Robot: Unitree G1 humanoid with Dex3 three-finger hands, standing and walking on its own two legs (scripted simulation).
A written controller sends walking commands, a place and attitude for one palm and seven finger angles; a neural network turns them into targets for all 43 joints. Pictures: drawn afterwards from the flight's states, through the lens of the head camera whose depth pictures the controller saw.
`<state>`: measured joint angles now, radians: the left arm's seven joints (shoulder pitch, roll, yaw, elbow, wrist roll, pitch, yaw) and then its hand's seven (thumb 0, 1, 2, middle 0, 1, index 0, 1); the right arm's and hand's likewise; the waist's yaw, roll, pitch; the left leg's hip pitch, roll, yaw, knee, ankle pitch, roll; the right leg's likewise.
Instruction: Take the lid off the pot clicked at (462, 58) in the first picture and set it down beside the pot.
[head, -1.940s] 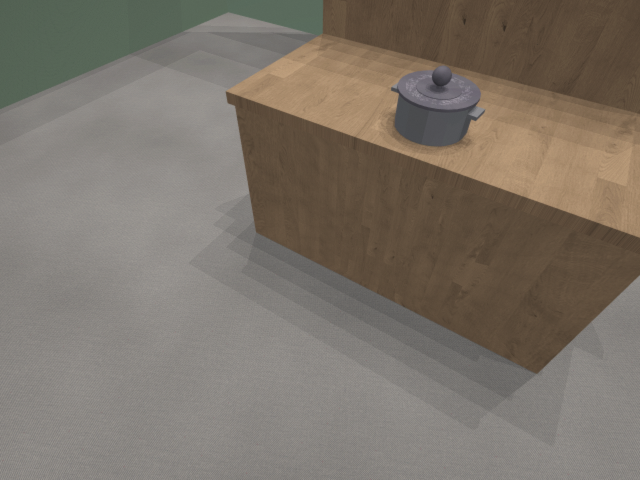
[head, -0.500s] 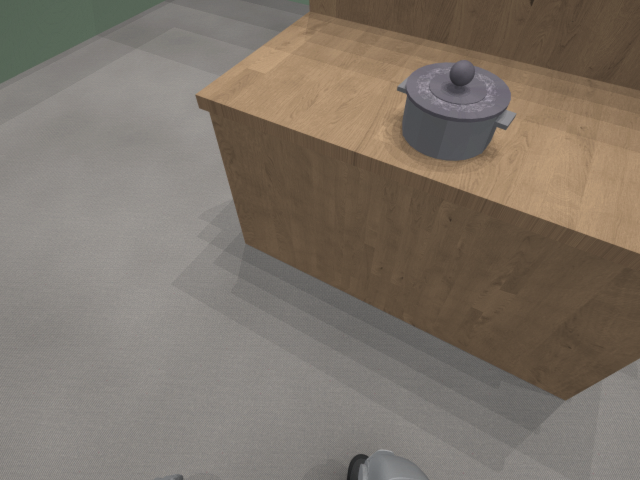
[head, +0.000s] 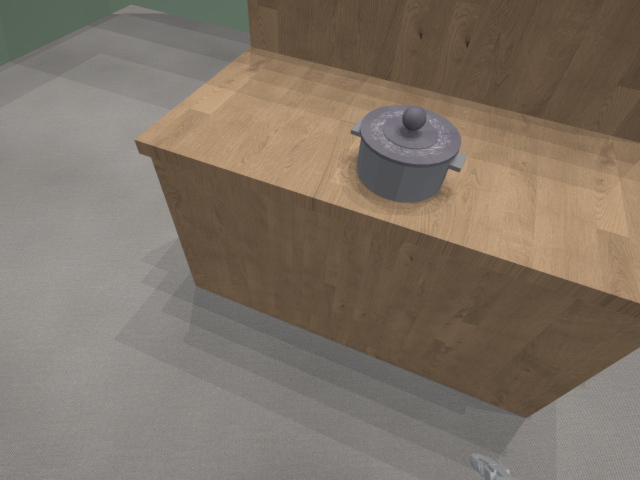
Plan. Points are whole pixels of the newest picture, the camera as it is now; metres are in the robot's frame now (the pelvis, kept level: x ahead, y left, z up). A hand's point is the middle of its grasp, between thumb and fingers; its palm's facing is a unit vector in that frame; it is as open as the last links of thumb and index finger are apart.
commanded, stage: turn to face it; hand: left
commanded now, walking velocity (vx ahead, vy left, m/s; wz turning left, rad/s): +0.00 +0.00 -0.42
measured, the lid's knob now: (414, 118) +0.77 -0.11 +0.05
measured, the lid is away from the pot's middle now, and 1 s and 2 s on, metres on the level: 0.00 0.00 0.00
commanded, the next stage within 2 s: take the last steps up to it in 0.32 s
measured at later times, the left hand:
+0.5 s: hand (227, 470) +0.16 +0.14 -0.15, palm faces -0.19 -0.95 -0.23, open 7.4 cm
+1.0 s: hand (292, 400) +0.27 +0.07 -0.17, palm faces -0.29 -0.94 -0.19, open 7.4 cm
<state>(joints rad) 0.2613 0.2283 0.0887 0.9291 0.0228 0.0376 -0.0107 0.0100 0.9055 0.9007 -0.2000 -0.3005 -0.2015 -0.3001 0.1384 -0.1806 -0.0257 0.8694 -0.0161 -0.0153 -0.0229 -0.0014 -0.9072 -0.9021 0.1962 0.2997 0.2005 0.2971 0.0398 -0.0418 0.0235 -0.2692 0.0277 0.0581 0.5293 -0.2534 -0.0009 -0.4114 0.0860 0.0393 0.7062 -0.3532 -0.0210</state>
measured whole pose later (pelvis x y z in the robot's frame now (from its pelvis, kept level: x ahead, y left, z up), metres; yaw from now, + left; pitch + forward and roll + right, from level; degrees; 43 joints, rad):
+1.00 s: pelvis +0.14 -0.08 -0.01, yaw -16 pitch +1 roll +1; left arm 0.19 0.16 0.06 0.99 0.03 -0.04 -0.02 0.01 0.90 0.90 -0.20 -0.30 -0.20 -0.30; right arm 0.46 -0.13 -0.02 1.12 -0.02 -0.03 -0.01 0.00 -0.90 -0.90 0.20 0.30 0.20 0.30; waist -0.05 0.02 0.07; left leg -0.14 0.09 0.10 0.69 -0.49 -0.02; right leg -0.39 -0.04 -0.12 0.62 -0.22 -0.05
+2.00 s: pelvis +0.21 -0.12 +0.00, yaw -14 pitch -1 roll +0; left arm 0.28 0.19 0.01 0.97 0.03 0.00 0.03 0.01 0.90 0.90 -0.20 -0.30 -0.20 -0.30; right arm 0.38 -0.19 -0.01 1.03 -0.02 0.02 0.00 0.00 -0.91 -0.90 0.19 0.30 0.20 0.30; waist -0.02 0.00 0.01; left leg -0.27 -0.02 0.07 0.59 -0.29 0.05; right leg -0.24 -0.03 -0.04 0.60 -0.33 0.00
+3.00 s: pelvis +0.25 -0.11 +0.01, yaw -14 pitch -1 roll +0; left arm 0.31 0.17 -0.02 1.07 0.02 -0.02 0.04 0.01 0.90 0.90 -0.20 -0.30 -0.20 -0.30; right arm 0.27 -0.15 0.01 1.12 0.00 -0.03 -0.02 0.01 -0.93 -0.90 0.20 0.30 0.20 0.30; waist 0.00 -0.03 0.04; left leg -0.16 -0.03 0.08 0.43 -0.26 0.06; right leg -0.11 -0.04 -0.03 0.41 -0.29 0.03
